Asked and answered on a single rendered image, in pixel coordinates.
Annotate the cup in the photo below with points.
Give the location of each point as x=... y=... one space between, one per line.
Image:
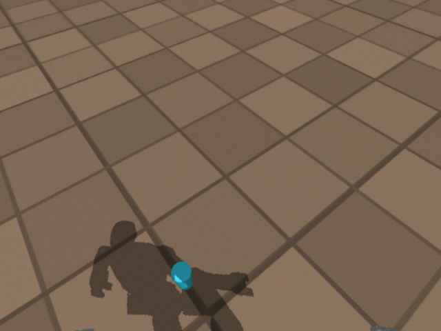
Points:
x=182 y=275

